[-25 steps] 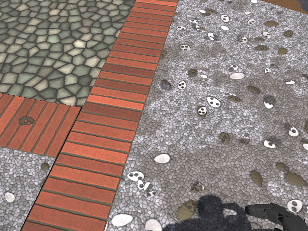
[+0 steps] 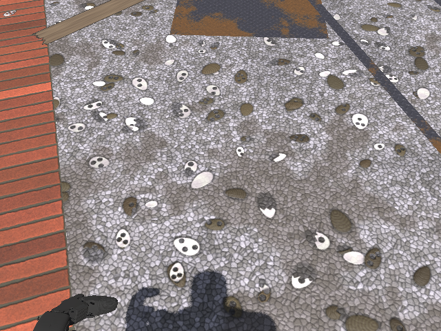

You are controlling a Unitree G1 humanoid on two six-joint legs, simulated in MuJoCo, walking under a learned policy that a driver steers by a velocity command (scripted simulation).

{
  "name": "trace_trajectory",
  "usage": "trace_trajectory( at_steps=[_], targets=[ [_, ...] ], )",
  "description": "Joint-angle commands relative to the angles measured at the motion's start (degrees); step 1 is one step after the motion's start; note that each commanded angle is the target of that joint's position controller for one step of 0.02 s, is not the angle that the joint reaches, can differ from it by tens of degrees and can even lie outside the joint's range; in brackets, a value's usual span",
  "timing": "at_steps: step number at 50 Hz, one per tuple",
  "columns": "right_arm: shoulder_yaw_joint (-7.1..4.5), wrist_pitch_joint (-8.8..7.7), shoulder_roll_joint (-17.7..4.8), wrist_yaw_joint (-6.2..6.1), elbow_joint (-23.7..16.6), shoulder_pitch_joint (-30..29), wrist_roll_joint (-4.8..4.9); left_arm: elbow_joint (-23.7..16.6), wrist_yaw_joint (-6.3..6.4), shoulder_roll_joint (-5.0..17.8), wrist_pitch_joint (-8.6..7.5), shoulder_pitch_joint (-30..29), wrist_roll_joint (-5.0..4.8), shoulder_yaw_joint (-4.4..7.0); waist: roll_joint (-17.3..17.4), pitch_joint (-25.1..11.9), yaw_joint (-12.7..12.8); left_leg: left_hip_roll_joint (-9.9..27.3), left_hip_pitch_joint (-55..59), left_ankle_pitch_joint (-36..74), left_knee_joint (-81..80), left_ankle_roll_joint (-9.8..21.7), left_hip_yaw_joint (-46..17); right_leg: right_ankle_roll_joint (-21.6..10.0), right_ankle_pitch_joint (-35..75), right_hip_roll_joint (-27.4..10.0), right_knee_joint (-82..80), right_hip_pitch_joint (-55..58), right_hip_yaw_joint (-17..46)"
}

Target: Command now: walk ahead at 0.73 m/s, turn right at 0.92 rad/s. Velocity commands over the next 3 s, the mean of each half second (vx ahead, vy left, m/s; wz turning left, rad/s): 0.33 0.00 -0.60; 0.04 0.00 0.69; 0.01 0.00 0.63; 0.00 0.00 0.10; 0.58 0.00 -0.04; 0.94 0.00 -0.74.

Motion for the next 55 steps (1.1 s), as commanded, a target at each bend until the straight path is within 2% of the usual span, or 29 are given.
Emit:
trace_trajectory(
  at_steps=[1, 2, 3, 4, 5, 6, 7, 9, 11, 13, 16, 20, 22, 23, 24, 25, 26, 27, 29, 31, 34, 38, 40, 41, 42, 43, 45, 51, 55],
  targets=[
    [-3.15, 0.74, -14.91, -1.65, -7.04, -8.34, 0.32, 4.7, 1.13, 6.59, -0.79, 25.3, 0.58, 2.56, 5.68, -7.65, 16.12, 15.31, -17.62, 84.41, 30.06, 2.27, -4.28, -2.87, -0.84, 8.16, -3.85, 34.95, -0.9],
    [-3.42, 1.26, -14.39, -0.88, -7.64, -9.68, 0.75, 7.5, 2.7, 8.2, -1.07, 32.12, 0.2, 3.99, 2.59, -10.79, 17.81, 12.03, -23.95, 60.56, 47.79, 2.03, -5.16, -4.17, 2.19, 6.77, -9.35, 45.13, 4.8],
    [-2.57, 1.37, -8.57, 0.13, -9.61, -8.74, 0.38, 7.39, 4.18, 13.17, -0.7, 27.54, -0.83, 5.68, -9.91, -6.7, 11.47, 0.52, -41.77, -3.41, 69.22, 0.16, -6.41, -6.35, 29.98, -2.23, -6.84, 52.6, 16.29],
    [-0.84, -1.72, -6.33, -0.13, -16.87, -6.04, 1.02, 0.7, 3.06, 20.22, -1.44, 23.01, -1.21, 6.57, -11.72, -21.11, 6.43, -5.04, -57.66, -10.74, 84.9, -2.03, -23.48, -19.42, 30.07, -14.64, -12.37, 69.11, 48.18],
    [-1.19, -3.56, -9.48, -0.13, -18.71, -10.95, 2.0, -1.35, 2.76, 18.34, -1.4, 21.0, -0.93, 7.24, -0.85, -28.11, 8.91, -2.81, -59.61, -7.01, 83.58, -0.22, -31.72, -20.77, 11.92, -17.41, -21.01, 68.53, 55.79],
    [-1.54, -3.86, -10.25, -0.41, -20.01, -14.57, 2.74, -2.36, 2.28, 15.27, -2.17, 17.18, -1.82, 6.61, 7.45, -17.6, 5.7, -1.35, -61.75, -4.01, 77.06, 0.93, -31.23, -18.21, 4.94, -15.02, -24.71, 58.54, 53.28],
    [-2.04, -3.09, -10.51, -0.9, -19.1, -14.45, 2.25, -3.05, 2.14, 11.66, -2.6, 12.49, -3.12, 5.57, 13.43, -10.48, 1.61, 1.21, -59.8, -1.62, 72.8, 0.37, -30.4, -15.01, 6.01, -12.9, -25.89, 47.16, 48.34],
    [-3.25, -0.44, -11.95, -1.05, -18.62, -11.92, 1.02, -5.35, 2.64, 8.96, -2.68, 8.18, -2.69, 4.78, 11.72, -5.46, -2.24, 4.06, -51.39, 0.17, 65.26, -1.59, -30.1, -12.03, 16.62, -8.5, -26.45, 29.84, 39.32],
    [-3.22, 0.7, -10.02, -1.52, -21.35, -16.0, -0.12, -5.76, 3.88, 8.59, -1.97, 8.02, -3.0, 4.86, 9.37, -3.91, -2.13, 3.96, -45.91, 2.9, 52.16, -2.74, -27.33, -9.03, 23.04, -1.7, -25.01, 19.02, 30.92],
    [-2.16, 1.06, -6.01, -1.82, -23.74, -21.25, -0.87, -5.41, 5.75, 10.22, -0.18, 10.02, -3.05, 5.77, 5.73, -6.45, -0.46, 0.21, -44.18, 9.83, 40.31, -3.41, -24.87, -6.13, 28.84, 3.56, -20.47, 17.87, 26.87],
    [-1.24, 1.27, -4.84, -1.01, -22.25, -22.26, 0.04, -4.63, 7.91, 6.83, 2.49, 13.57, -3.38, 4.92, 0.32, -13.05, 3.7, -1.17, -40.05, 28.44, 26.08, -3.25, -21.55, 0.56, 22.29, 4.48, -15.8, 22.24, 21.26],
    [-1.09, 0.15, -6.06, 1.05, -23.46, -27.42, 0.05, -2.81, 7.65, 1.91, 1.99, 16.93, -1.3, 2.69, -4.91, -10.05, 7.22, 1.23, -41.0, 31.95, 18.07, 0.63, -23.26, 1.36, 11.34, -1.43, -13.51, 28.12, 25.45],
    [-2.31, -0.74, -8.66, 1.82, -23.18, -25.03, 0.25, -3.15, 6.95, 3.77, 1.03, 14.7, -0.64, 2.88, -4.29, -9.1, 4.91, 0.62, -39.15, 30.09, 13.04, 4.56, -22.79, 2.43, 16.17, -3.47, -7.87, 30.78, 25.23],
    [-3.18, -1.14, -10.96, 1.99, -23.09, -22.39, 0.02, -3.78, 6.95, 5.09, 0.53, 13.89, -0.7, 3.33, -3.07, -9.93, 3.55, 1.09, -34.29, 39.33, 11.44, 6.98, -24.3, 3.99, 17.54, -1.15, -2.45, 29.77, 23.38],
    [-3.85, -1.3, -13.52, 1.97, -23.05, -18.32, -0.84, -5.1, 7.22, 6.11, 0.03, 14.17, -0.25, 3.8, 2.62, -12.91, 2.95, 5.73, -24.56, 57.28, 13.05, 13.02, -33.04, 7.64, 10.63, 4.37, 9.4, 23.48, 20.12],
    [-4.58, -0.48, -15.44, 1.89, -22.57, -13.79, -1.74, -5.24, 7.19, 7.02, -0.17, 17.31, -0.5, 3.62, 15.53, -18.56, 1.56, 17.36, -11.24, 67.84, 10.71, 24.66, -50.36, 13.83, -20.85, 10.57, 28.42, 10.05, 15.17],
    [-4.43, 0.7, -13.67, 1.33, -22.82, -12.38, -0.98, -6.14, 6.11, 8.38, 0.18, 16.07, -0.51, 3.58, 17.28, -22.16, 0.67, 20.42, -7.58, 56.95, 5.82, 26.97, -62.22, 14.35, -40.06, 11.41, 36.91, 3.21, 18.11],
    [-4.11, 1.86, -12.51, 0.66, -24.08, -15.18, 0.02, -6.1, 5.39, 8.56, 1.07, 14.93, -1.4, 3.63, 9.9, -19.65, 1.56, 19.12, -10.41, 39.56, 5.7, 23.37, -61.56, 13.87, -36.6, 8.6, 41.72, 0.68, 21.25],
    [-3.42, 4.17, -11.19, -0.19, -25.99, -18.33, 1.29, -7.64, 5.07, 5.06, 2.99, 9.07, -0.57, 2.6, 0.39, -10.41, 2.28, 12.74, -24.54, 17.93, 1.75, 17.2, -55.11, 12.83, -31.3, 6.7, 36.74, 0.95, 19.63],
    [-3.89, 5.77, -11.64, -0.37, -27.47, -21.97, 1.56, -8.13, 5.18, 2.75, 3.57, 8.94, -0.94, 2.16, 3.9, -6.37, 4.83, 5.34, -34.65, 7.81, -1.46, 12.48, -48.68, 12.0, -29.03, 6.48, 18.84, 8.26, 16.17],
    [-5.14, 7.42, -12.51, -0.79, -26.74, -19.23, 1.43, -6.43, 5.48, 1.75, 2.74, 8.9, -1.88, 2.25, 10.11, -9.58, 3.36, 2.63, -34.17, 8.4, -1.66, 12.22, -47.44, 12.25, -28.38, 8.65, 3.74, 17.24, 14.64],
    [-6.37, 8.39, -13.49, -1.51, -26.71, -17.41, 2.23, -4.19, 5.28, 4.26, 1.43, 10.57, -2.69, 3.35, 14.0, -10.9, 2.93, 3.76, -31.43, 0.72, -2.04, 10.61, -53.22, 10.37, -21.6, 8.4, -11.0, 22.84, 16.97],
    [-6.22, 8.64, -12.42, -1.68, -27.12, -18.0, 2.79, -2.13, 5.46, 6.74, 1.14, 14.86, -2.3, 4.59, 12.36, -11.44, 4.92, 0.14, -38.64, -4.99, 1.52, 6.69, -51.09, 7.65, -16.4, 3.33, -21.05, 34.68, 18.22],
    [-5.58, 8.71, -9.96, -1.6, -28.42, -18.97, 3.03, -1.91, 5.58, 11.28, 1.26, 16.75, -0.41, 5.65, 1.42, -12.53, 4.86, -5.24, -49.27, -10.37, 13.39, 3.91, -43.17, 1.19, -21.98, -8.91, -24.73, 41.19, 30.77],
    [-5.55, 7.77, -9.28, -0.86, -29.07, -17.37, 3.12, -3.18, 5.5, 12.22, 1.26, 11.48, 2.05, 5.79, -13.85, -10.5, 2.16, -8.92, -56.07, -8.12, 32.34, 2.18, -32.52, -4.54, -17.99, -20.48, -28.8, 37.0, 43.23],
    [-6.8, 7.29, -14.22, -0.32, -27.34, -15.93, 2.32, -5.56, 6.06, 7.88, 0.72, 6.29, 2.26, 4.71, -10.46, -8.64, 0.6, -3.93, -56.58, -3.78, 42.99, 0.13, -31.05, -5.14, -13.33, -21.12, -28.74, 33.09, 39.77],
    [-6.83, 8.36, -13.71, -0.45, -23.74, -11.81, 1.62, -7.03, 7.26, 4.06, 0.6, 0.97, -0.28, 3.5, -3.58, -6.78, -1.06, -2.64, -54.19, 3.54, 52.06, -0.94, -28.75, -0.03, -9.44, -13.31, -25.79, 30.12, 26.98],
    [-3.76, 8.9, -8.67, 0.78, -28.33, -20.51, 2.35, -4.64, 8.2, 7.53, 1.99, 9.69, -0.16, 3.87, -4.91, -4.52, 5.35, 3.93, -60.09, 9.76, 48.75, -4.92, -22.11, -2.54, 3.2, -12.93, -24.48, 38.27, 15.71],
    [-3.04, 8.77, -7.88, 2.13, -29.84, -22.0, 2.14, -4.14, 7.29, 11.42, 2.45, 9.96, -0.58, 5.43, -6.79, -6.24, 5.91, 5.38, -52.14, 7.95, 37.7, -3.71, -19.35, -2.46, 6.61, -15.92, -23.31, 38.16, 11.19]
  ],
)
